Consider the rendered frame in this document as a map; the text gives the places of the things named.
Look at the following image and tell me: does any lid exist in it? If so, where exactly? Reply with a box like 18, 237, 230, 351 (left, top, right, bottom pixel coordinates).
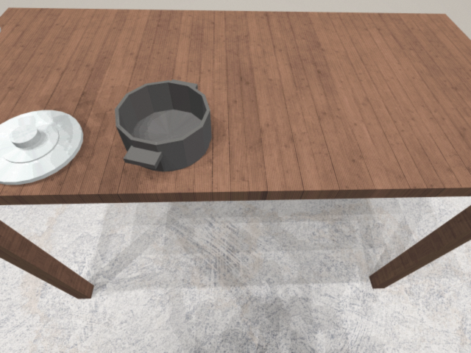
0, 110, 83, 185

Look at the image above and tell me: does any knob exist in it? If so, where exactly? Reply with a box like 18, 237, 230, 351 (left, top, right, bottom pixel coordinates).
9, 125, 41, 148

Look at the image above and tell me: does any table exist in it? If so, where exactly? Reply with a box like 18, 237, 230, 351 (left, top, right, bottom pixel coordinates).
0, 7, 471, 299

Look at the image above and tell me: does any pot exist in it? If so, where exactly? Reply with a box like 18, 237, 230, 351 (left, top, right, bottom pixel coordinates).
115, 79, 212, 171

